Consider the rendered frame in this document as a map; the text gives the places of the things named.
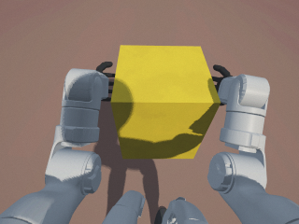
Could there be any left robot forearm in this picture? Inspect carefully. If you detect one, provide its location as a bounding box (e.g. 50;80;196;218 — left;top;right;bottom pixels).
45;68;109;184

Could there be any right robot forearm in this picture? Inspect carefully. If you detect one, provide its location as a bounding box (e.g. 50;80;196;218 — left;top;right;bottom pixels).
218;74;270;184

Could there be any carton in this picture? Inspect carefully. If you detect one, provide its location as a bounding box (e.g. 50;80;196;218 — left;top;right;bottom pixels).
110;45;221;160

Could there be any right robot upper arm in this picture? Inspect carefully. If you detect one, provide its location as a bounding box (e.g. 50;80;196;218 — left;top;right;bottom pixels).
207;151;299;224

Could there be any left robot hand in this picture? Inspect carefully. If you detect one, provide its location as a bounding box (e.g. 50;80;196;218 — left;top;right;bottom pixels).
96;62;116;102

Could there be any right robot thigh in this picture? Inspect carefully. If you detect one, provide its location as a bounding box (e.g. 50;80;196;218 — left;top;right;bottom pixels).
166;200;208;224

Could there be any right robot hand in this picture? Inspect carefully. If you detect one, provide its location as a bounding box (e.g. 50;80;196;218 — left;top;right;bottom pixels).
211;64;232;106

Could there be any left robot upper arm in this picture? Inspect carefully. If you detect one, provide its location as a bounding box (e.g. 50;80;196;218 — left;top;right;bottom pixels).
0;148;102;224

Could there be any right robot shin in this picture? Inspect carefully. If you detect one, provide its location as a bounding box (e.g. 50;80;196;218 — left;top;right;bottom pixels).
162;197;186;224

